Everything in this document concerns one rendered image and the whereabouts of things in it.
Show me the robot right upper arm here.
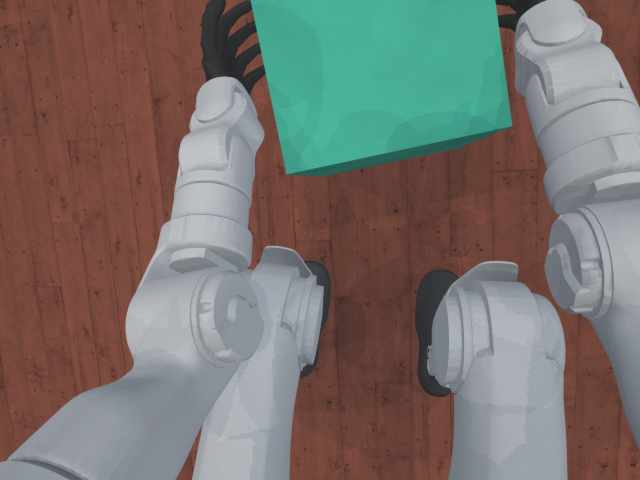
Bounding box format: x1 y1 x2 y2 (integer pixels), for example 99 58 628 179
544 199 640 450

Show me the robot left foot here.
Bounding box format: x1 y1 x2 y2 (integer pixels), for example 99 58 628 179
299 261 331 378

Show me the robot left hand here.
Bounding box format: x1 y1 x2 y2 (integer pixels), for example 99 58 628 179
200 0 266 95

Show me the right robot shin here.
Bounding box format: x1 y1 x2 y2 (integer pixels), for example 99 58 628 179
427 261 566 388

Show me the robot right forearm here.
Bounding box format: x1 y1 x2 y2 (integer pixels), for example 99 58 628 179
514 0 640 216

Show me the robot left forearm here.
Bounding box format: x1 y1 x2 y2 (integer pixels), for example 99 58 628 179
125 77 264 327

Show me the robot left upper arm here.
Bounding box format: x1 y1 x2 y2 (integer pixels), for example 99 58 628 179
0 267 264 480

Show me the robot right hand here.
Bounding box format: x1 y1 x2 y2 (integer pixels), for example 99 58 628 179
495 0 546 32

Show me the carton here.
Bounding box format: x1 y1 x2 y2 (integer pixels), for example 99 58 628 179
251 0 512 177

